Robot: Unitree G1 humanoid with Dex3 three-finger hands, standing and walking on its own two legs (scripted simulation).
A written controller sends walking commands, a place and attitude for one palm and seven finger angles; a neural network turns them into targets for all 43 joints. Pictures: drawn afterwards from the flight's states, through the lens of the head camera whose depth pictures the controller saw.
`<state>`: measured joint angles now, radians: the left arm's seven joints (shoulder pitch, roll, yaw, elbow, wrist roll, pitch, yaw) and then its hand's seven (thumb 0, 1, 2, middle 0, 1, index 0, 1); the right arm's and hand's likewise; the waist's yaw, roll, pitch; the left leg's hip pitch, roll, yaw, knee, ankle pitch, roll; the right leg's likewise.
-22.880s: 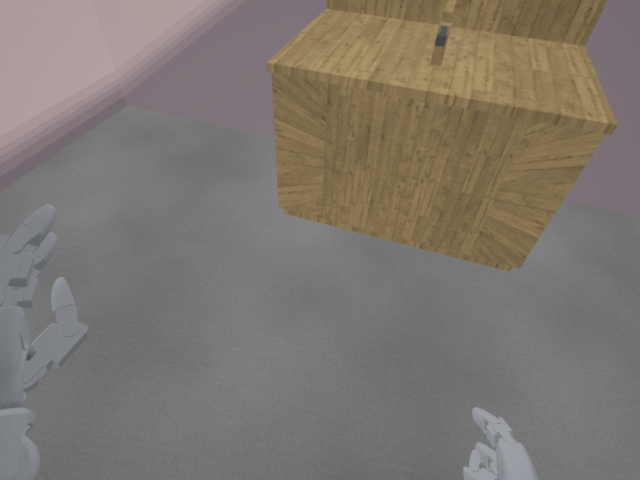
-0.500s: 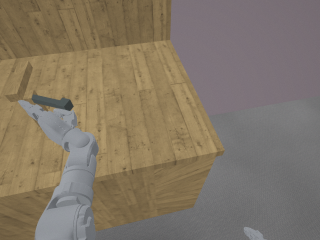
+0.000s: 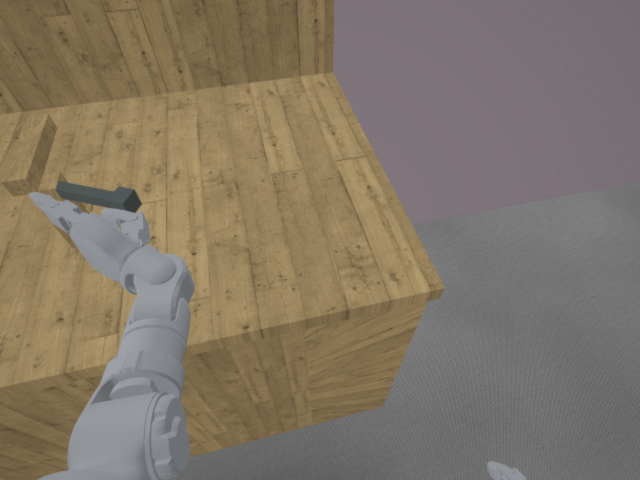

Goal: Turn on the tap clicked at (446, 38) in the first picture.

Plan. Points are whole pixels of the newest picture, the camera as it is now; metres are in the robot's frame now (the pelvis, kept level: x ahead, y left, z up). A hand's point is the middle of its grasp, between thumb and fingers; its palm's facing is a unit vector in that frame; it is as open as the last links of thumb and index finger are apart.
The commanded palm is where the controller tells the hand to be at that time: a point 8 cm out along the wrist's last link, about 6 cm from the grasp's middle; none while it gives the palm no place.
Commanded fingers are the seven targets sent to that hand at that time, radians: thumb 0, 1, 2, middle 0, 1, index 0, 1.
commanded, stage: push the lever round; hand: left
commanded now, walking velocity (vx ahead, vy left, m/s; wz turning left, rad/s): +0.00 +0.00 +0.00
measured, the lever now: (124, 202) +0.45 +0.27 +0.10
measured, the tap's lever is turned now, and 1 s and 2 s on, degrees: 62 63 63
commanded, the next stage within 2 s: none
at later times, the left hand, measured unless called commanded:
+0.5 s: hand (141, 218) +0.42 +0.24 +0.10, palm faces +0.85 -0.52 -0.04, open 8.5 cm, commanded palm +0.42 +0.26 +0.09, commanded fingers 0.00 0.90 0.90 -0.15 -0.15 -0.15 -0.15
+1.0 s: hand (141, 219) +0.42 +0.24 +0.10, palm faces +0.85 -0.52 -0.05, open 8.6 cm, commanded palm +0.42 +0.26 +0.09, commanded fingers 0.00 0.90 0.90 -0.15 -0.15 -0.15 -0.15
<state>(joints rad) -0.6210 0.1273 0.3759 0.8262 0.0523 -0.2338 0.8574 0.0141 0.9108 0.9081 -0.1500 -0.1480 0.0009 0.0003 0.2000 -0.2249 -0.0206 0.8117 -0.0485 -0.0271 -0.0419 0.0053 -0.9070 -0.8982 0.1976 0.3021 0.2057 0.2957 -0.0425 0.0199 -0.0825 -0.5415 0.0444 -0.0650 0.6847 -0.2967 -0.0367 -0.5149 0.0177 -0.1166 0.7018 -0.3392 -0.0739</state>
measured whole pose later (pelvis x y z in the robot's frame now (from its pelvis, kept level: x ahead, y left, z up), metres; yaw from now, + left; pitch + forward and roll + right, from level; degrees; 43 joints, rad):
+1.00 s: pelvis +0.00 -0.01 +0.00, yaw +0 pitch +9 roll +1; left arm -0.60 0.16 0.41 0.83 0.04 -0.23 0.81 0.02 0.90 0.90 -0.15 -0.15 0.00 0.00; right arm 0.19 -0.24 -0.01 0.79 -0.04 -0.01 -0.07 0.01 -0.91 -0.90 0.20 0.30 0.21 0.30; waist -0.05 0.02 -0.09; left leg -0.54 0.05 -0.07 0.68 -0.30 -0.01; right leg -0.52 0.03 -0.12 0.70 -0.34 -0.09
